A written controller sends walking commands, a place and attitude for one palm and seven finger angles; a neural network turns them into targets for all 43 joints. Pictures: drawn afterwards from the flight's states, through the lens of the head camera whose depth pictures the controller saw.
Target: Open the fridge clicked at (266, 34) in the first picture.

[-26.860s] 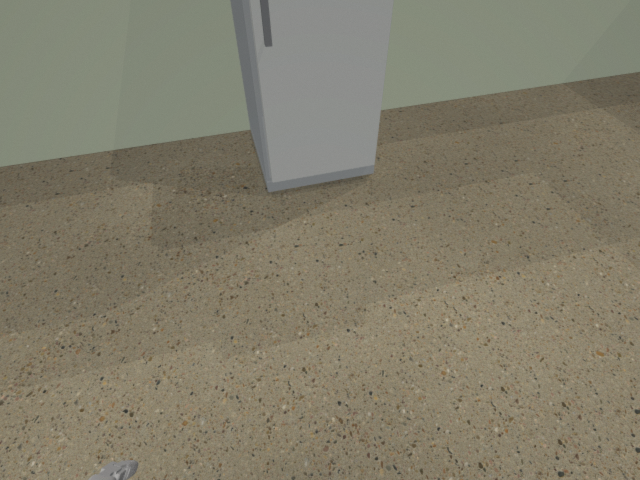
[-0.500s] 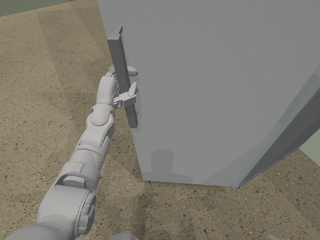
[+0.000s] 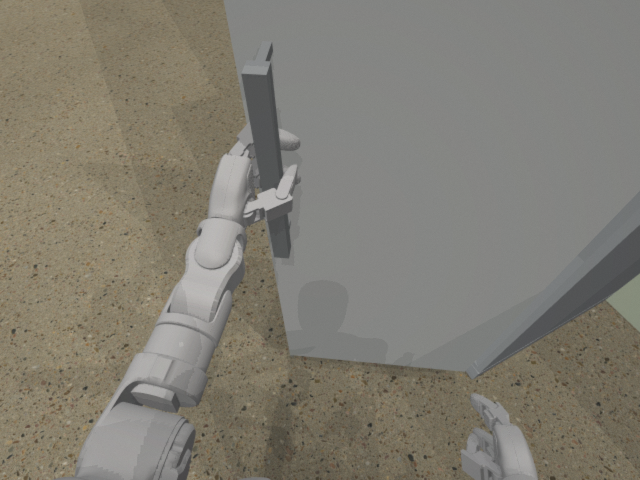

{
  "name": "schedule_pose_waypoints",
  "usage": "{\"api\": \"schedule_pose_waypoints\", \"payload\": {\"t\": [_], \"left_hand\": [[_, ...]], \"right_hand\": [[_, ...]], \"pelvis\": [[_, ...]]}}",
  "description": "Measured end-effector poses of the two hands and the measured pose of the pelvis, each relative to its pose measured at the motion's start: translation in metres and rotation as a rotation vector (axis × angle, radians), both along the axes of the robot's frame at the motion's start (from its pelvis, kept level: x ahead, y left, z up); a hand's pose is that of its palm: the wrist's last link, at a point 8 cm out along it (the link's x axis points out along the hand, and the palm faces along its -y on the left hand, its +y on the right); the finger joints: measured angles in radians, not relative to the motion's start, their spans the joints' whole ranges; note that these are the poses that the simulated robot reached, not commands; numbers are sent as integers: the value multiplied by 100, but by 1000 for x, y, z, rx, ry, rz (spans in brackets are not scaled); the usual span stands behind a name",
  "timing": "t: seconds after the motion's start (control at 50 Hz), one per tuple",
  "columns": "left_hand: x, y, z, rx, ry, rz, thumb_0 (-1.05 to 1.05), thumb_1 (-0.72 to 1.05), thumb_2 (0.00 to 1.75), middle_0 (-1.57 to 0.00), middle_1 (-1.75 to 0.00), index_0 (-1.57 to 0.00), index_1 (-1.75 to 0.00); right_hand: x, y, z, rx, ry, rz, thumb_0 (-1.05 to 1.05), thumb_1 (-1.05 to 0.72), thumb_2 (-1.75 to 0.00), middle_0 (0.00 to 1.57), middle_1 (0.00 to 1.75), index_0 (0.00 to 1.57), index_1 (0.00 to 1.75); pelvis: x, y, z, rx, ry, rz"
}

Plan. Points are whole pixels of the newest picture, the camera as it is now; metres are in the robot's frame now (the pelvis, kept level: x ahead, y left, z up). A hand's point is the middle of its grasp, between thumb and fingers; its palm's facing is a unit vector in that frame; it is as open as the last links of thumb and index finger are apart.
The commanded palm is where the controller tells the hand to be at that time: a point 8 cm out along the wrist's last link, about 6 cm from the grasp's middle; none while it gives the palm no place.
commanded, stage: stop walking and hold the door back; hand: left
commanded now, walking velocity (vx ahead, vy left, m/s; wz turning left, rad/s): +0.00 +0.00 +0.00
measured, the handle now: (275, 170) +0.46 +0.09 +0.12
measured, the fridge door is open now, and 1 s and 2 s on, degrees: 57 59 59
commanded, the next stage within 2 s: loosen the grip on the handle in 0.12 s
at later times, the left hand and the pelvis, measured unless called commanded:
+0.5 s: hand (270, 196) +0.39 +0.09 +0.14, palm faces -0.02 -1.00 -0.07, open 10.4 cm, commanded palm +0.37 +0.13 +0.13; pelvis -0.05 -0.01 -0.01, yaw -1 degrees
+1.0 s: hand (269, 205) +0.40 +0.09 +0.12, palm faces -0.10 -0.99 -0.09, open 14.6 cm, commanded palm +0.37 +0.16 +0.13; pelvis -0.04 +0.00 -0.01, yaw -7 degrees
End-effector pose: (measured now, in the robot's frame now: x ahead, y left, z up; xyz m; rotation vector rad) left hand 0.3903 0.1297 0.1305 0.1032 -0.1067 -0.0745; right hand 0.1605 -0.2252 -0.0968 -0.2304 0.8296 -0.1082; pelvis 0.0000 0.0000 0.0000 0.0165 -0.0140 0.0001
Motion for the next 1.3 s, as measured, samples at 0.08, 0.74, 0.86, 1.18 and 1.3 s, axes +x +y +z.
{"api": "schedule_pose_waypoints", "payload": {"t": [0.08,0.74,0.86,1.18,1.3], "left_hand": [[-5,0,0,-4,-1,-6,-3,68,78,-45,-140,-32,-140],[-12,8,-3,0,7,-3,-1,-48,23,-35,-125,-29,-125],[-13,9,-4,-9,-6,-22,-1,-53,21,-32,-120,-27,-119],[-13,55,-11,-33,-14,26,-1,-55,20,-31,-117,-25,-115],[-26,77,-8,-5,-26,24,-1,-55,20,-27,-115,-25,-115]], "right_hand": [[7,-5,11,-18,-34,7,1,-90,-90,20,30,20,30],[-228,-59,-12,-26,186,-302,1,-90,-90,20,30,20,30],[-207,-53,-8,-27,121,-289,1,-90,-90,20,30,20,30],[-80,-23,12,-19,-58,-147,1,-90,-90,20,30,20,30],[-46,-11,15,-10,-89,-91,1,-90,-90,20,30,20,30]], "pelvis": [[-2,2,2,-16,6,-4],[-62,-11,-9,8,85,-115],[-56,-6,-8,0,77,-131],[-15,10,-5,-12,91,-122],[0,15,-6,-24,84,-98]]}}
